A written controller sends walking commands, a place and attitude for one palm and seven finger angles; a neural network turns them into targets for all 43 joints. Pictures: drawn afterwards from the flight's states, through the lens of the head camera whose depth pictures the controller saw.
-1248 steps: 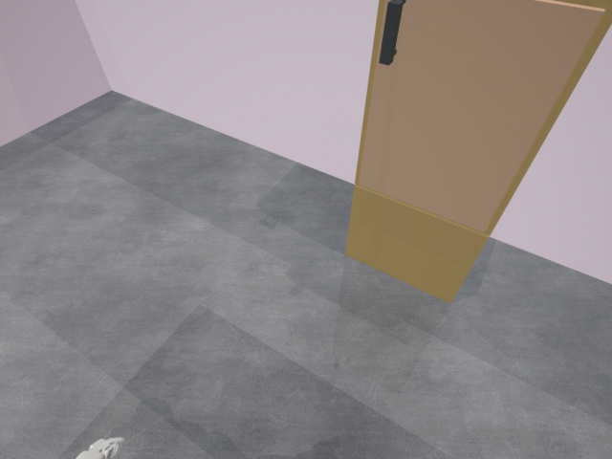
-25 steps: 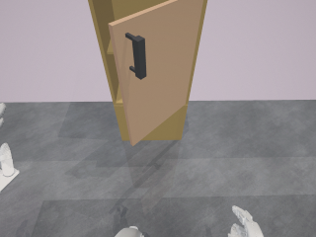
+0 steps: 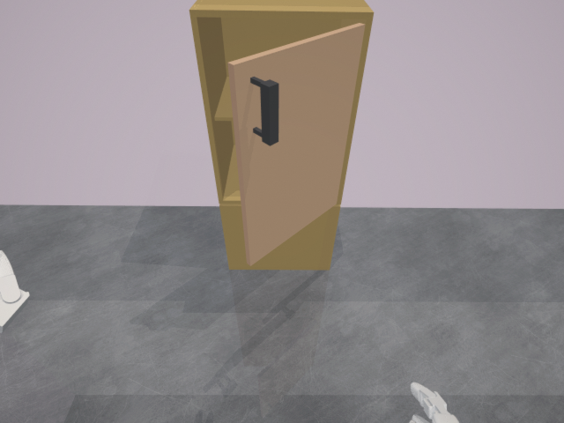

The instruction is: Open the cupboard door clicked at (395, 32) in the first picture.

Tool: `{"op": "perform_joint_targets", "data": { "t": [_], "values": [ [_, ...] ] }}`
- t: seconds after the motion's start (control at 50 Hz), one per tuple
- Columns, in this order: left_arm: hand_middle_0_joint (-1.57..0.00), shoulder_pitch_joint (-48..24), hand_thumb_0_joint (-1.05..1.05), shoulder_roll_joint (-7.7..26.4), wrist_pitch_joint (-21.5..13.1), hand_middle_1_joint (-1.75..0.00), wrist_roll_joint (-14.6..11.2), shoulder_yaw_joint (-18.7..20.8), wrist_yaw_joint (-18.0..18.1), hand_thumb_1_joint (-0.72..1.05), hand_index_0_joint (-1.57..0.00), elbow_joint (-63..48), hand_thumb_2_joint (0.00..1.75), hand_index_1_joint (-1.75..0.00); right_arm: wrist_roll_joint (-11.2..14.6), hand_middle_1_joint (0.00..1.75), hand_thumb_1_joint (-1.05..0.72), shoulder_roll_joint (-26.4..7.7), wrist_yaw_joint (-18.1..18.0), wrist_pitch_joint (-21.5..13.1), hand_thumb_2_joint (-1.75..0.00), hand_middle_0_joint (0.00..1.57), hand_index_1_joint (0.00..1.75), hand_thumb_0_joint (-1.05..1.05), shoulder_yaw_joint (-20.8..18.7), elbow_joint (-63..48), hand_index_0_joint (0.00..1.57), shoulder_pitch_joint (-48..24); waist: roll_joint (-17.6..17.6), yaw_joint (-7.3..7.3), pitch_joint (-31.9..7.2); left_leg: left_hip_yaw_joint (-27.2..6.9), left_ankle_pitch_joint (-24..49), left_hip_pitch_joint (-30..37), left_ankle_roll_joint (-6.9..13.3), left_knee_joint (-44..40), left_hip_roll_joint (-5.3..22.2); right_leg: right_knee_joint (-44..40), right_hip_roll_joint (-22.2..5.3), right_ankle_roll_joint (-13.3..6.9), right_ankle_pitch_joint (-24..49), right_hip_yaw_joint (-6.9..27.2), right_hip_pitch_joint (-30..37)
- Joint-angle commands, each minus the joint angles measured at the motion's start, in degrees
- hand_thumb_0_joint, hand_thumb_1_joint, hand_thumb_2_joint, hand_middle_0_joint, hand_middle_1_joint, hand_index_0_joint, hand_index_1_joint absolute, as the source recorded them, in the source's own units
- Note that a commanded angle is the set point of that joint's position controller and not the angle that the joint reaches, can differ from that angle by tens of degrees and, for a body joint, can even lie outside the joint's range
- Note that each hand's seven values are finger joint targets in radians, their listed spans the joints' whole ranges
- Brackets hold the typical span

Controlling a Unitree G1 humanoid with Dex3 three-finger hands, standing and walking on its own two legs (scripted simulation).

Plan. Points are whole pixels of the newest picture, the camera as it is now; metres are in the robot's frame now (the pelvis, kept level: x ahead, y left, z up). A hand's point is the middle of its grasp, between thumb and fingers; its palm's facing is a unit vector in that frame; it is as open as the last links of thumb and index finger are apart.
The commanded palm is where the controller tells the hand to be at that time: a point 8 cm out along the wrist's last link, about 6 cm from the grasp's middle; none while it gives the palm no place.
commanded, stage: stop stepping back and stand still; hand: left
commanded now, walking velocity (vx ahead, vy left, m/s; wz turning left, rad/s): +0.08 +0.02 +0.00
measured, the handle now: (263, 110) +0.66 +0.08 +0.16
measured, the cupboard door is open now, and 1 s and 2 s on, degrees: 44 44 44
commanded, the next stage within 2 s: let the arm hang, fingers relaxed in 0.26 s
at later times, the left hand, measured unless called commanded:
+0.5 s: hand (105, 345) +0.23 +0.28 -0.01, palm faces +0.17 -0.88 -0.45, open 7.4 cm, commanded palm none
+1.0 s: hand out of the picture -0.03 +0.23 -0.16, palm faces +0.07 -0.97 -0.25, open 7.3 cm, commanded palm none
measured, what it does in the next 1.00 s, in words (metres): steps on the spot: right foot, then left foot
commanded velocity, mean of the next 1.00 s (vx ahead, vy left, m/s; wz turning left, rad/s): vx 0.02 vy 0.02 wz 0.00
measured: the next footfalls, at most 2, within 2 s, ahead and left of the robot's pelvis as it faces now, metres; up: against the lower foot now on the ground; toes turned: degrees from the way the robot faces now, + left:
right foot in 0.02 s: +0.03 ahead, -0.09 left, +0.00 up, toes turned +0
left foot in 0.34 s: +0.08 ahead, +0.12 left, +0.00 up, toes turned +1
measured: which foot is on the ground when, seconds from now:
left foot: down 0.00-0.04, up 0.06-0.32, down 0.34-1.00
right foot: up 0.00-0.00, down 0.02-1.00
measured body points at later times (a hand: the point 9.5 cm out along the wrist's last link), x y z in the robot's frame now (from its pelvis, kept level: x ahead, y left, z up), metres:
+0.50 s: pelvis +0.02 +0.03 -0.01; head +0.03 +0.00 +0.44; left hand +0.22 +0.32 +0.02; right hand +0.17 -0.24 -0.12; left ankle +0.04 +0.12 -0.73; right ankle -0.01 -0.09 -0.73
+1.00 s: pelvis +0.02 +0.04 +0.01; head +0.03 +0.03 +0.46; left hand -0.04 +0.28 -0.14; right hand +0.04 -0.19 -0.15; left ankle +0.04 +0.12 -0.73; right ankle -0.01 -0.09 -0.73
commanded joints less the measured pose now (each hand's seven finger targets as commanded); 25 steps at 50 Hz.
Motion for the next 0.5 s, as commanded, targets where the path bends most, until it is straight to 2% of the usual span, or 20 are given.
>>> {"op": "perform_joint_targets", "data": {
  "t": [0.0,0.02,0.04,0.06,0.08,0.12,0.14,0.16,0.2,0.26,0.28,0.32,0.34,0.36,0.38,0.4,0.42,0.44,0.46,0.48],
  "values": [
    [-0.2,-6.87,0.0,8.3,-2.23,-0.3,0.68,1.42,-0.55,0.9,-0.2,-8.43,0.9,-0.3,-0.37,0.3,-0.9,-9.85,-0.88,-2.05,-0.9,0.2,0.3,0.0,-4.01,-8.4,0.2,-8.29,-3.15,0.16,5.81,-5.82,-9.33,-19.56,3.62,-1.16,6.26,-13.95,-2.95,-3.03,0.21,9.66,11.83],
    [-0.2,-6.76,0.0,10.37,-2.17,-0.3,0.94,2.57,-0.55,0.9,-0.2,-9.18,0.9,-0.3,-0.44,0.3,-0.9,-9.43,-0.74,-1.77,-0.9,0.2,0.3,0.0,-4.25,-8.75,0.2,-8.34,-12.02,0.09,4.66,-1.56,-8.04,-22.94,1.69,11.05,1.27,-19.8,-11.82,-7.36,-3.14,25.35,11.73],
    [-0.2,-9.32,0.0,10.62,-2.61,-0.3,0.56,2.35,-0.66,0.9,-0.2,-11.53,0.9,-0.3,-0.32,0.3,-0.9,-9.5,-0.4,-1.8,-0.9,0.2,0.3,0.0,-4.61,-9.41,0.2,-9.48,-16.14,0.53,3.18,-1.2,-10.79,-23.9,0.45,23.36,-1.29,-24.97,-19.61,-10.64,-5.87,36.97,9.92],
    [-0.2,-10.5,0.0,9.5,-3.53,-0.3,0.52,1.76,-0.74,0.9,-0.2,-12.71,0.9,-0.3,-0.23,0.3,-0.9,-10.01,-0.04,-1.77,-0.9,0.2,0.3,0.0,-5.55,-8.78,0.2,-8.14,-13.44,-0.04,2.75,-3.91,-8.63,-21.69,-0.2,29.62,-0.99,-26.69,-20.09,-9.59,-8.98,36.17,6.35],
    [-0.2,-8.64,0.0,10.41,-4.28,-0.3,0.4,3.34,-0.52,0.9,-0.2,-13.63,0.9,-0.3,-0.38,0.3,-0.9,-9.84,-0.02,-2.0,-0.9,0.2,0.3,0.0,-5.3,-8.94,0.2,-8.49,-10.02,0.18,2.51,-5.06,-5.54,-21.78,-0.47,30.13,0.15,-25.43,-19.68,-9.29,-5.4,33.58,6.38],
    [-0.2,-7.44,0.0,14.5,-5.57,-0.3,0.56,7.57,0.05,0.9,-0.2,-18.01,0.9,-0.3,-0.67,0.3,-0.9,-8.9,-0.09,-1.75,-0.9,0.2,0.3,0.0,-4.22,-8.81,0.2,-9.5,-2.08,0.38,0.07,-4.15,-2.85,-19.24,-0.92,25.46,1.6,-21.98,-18.63,-10.97,4.48,26.88,7.39],
    [-0.2,-6.22,0.0,13.57,-6.13,-0.3,0.56,6.97,0.18,0.9,-0.2,-19.17,0.9,-0.3,-0.82,0.3,-0.9,-7.78,-0.24,-1.41,-0.9,0.2,0.3,0.0,-3.68,-9.18,0.2,-9.27,-1.55,0.16,-0.02,-3.09,-1.67,-17.23,-0.79,21.54,1.7,-21.44,-17.62,-10.67,7.64,22.17,7.08],
    [-0.2,-5.35,0.0,13.53,-6.48,-0.3,0.55,7.41,0.51,0.9,-0.2,-19.86,0.9,-0.3,-0.95,0.3,-0.9,-7.36,-0.33,-1.54,-0.9,0.2,0.3,0.0,-3.25,-9.64,0.2,-9.65,-2.3,0.51,-0.72,-1.97,-1.01,-14.54,-0.51,16.66,1.61,-20.73,-16.55,-10.23,9.45,19.31,6.71],
    [-0.2,-2.61,0.0,13.18,-6.46,-0.3,0.3,8.09,1.17,0.9,-0.2,-18.83,0.9,-0.3,-0.95,0.3,-0.9,-7.03,-0.68,-2.01,-0.9,0.2,0.3,0.0,-3.29,-10.05,0.2,-9.74,-4.75,1.38,-0.64,0.37,-0.21,-10.75,-0.14,7.99,0.59,-20.01,-14.89,-9.58,9.66,16.64,6.77],
    [-0.2,1.86,0.0,10.86,-5.81,-0.3,-0.62,7.14,1.52,0.9,-0.2,-16.76,0.9,-0.3,-0.64,0.3,-0.9,-7.64,-0.73,-2.39,-0.9,0.2,0.3,0.0,-3.86,-9.92,0.2,-8.01,-2.23,0.65,-0.72,1.33,6.66,-1.94,-0.24,-5.08,-0.78,-17.17,-11.55,-6.27,7.34,13.27,4.83],
    [-0.2,3.31,0.0,10.26,-5.7,-0.3,-0.93,7.03,1.47,0.9,-0.2,-15.65,0.9,-0.3,-0.4,0.3,-0.9,-8.11,-0.73,-2.31,-0.9,0.2,0.3,0.0,-4.23,-9.9,0.2,-7.77,0.32,0.59,-0.53,-0.34,9.08,0.56,0.06,-8.45,0.22,-14.77,-9.21,-4.53,8.86,12.19,4.16],
    [-0.2,6.25,0.0,8.79,-5.36,-0.3,-1.26,6.0,0.95,0.9,-0.2,-14.17,0.9,-0.3,0.3,0.3,-0.9,-10.37,-0.58,-2.11,-0.9,0.2,0.3,0.0,-5.45,-10.54,0.2,-7.82,7.19,1.07,-0.98,-10.7,17.08,2.64,2.79,-10.04,8.6,-8.79,-3.07,-0.85,10.26,8.05,1.55],
    [-0.2,0.1,0.0,-2.74,5.65,-0.3,4.64,-18.8,-7.91,0.9,-0.2,26.92,0.9,-0.3,-0.45,0.3,-0.9,-19.32,4.61,-2.74,-0.9,0.2,0.3,0.0,-6.27,1.69,0.2,-7.64,7.78,-2.47,3.19,-12.34,29.09,-8.98,4.41,-2.0,10.22,2.66,-4.96,0.29,15.33,0.96,-4.02],
    [-0.2,-1.26,0.0,-4.63,10.64,-0.3,3.46,-17.89,-8.83,0.9,-0.2,28.41,0.9,-0.3,-0.11,0.3,-0.9,-14.33,4.29,0.9,-0.9,0.2,0.3,0.0,-5.93,1.23,0.2,-6.15,8.14,-0.75,1.27,-12.42,31.32,-12.03,5.69,-5.31,10.44,4.18,-3.36,0.27,2.33,4.24,-0.86],
    [-0.2,-1.59,0.0,-6.62,11.84,-0.3,3.57,-18.02,-9.1,0.9,-0.2,28.5,0.9,-0.3,-0.51,0.3,-0.9,-12.35,3.98,1.99,-0.9,0.2,0.3,0.0,-4.97,0.79,0.2,-5.53,10.24,-0.75,2.67,-12.6,31.82,-12.92,6.04,-8.14,11.05,7.26,-2.17,0.81,-5.14,3.04,-2.3],
    [-0.2,-4.73,0.0,-7.34,12.01,-0.3,3.54,-19.28,-9.18,0.9,-0.2,29.77,0.9,-0.3,-1.45,0.3,-0.9,-12.05,3.77,2.26,-0.9,0.2,0.3,0.0,-4.61,1.25,0.2,-5.24,6.73,-1.05,1.66,-15.71,28.64,-14.2,7.15,-9.32,12.35,10.08,-1.57,0.74,-9.42,3.96,-3.46],
    [-0.2,-7.25,0.0,-5.99,11.64,-0.3,3.43,-19.55,-9.36,0.9,-0.2,32.48,0.9,-0.3,-2.05,0.3,-0.9,-12.6,3.71,2.44,-0.9,0.2,0.3,0.0,-4.47,1.03,0.2,-5.32,1.7,-0.46,1.08,-18.14,30.49,-12.49,7.98,-9.03,12.37,9.87,-1.67,0.4,-9.3,5.5,-4.0],
    [-0.2,-8.18,0.0,-5.26,11.24,-0.3,3.41,-19.63,-9.39,0.9,-0.2,35.63,0.9,-0.3,-2.45,0.3,-0.9,-13.21,3.49,2.66,-0.9,0.2,0.3,0.0,-4.27,1.23,0.2,-5.36,-4.05,0.4,-0.84,-18.4,35.48,-9.14,8.23,-6.73,12.14,5.57,-1.93,0.07,-6.17,5.42,-2.3],
    [-0.2,-8.02,0.0,-4.52,10.94,-0.3,3.51,-19.77,-9.38,0.9,-0.2,39.62,0.9,-0.3,-2.5,0.3,-0.9,-14.06,3.31,2.87,-0.9,0.2,0.3,0.0,-4.27,1.74,0.2,-6.58,-8.3,1.77,-2.83,-15.49,38.82,-6.25,6.75,-3.52,10.74,-0.64,-2.32,-0.31,2.08,5.03,0.79],
    [-0.2,-7.41,0.0,-2.86,10.56,-0.3,3.66,-19.57,-9.15,0.9,-0.2,43.94,0.9,-0.3,-2.02,0.3,-0.9,-13.76,3.13,3.06,-0.9,0.2,0.3,0.0,-4.31,2.17,0.2,-6.98,-13.42,2.38,-5.81,-11.45,36.88,-5.66,4.41,0.27,7.12,-6.34,-3.61,-0.85,18.47,6.71,6.16]
  ]
}}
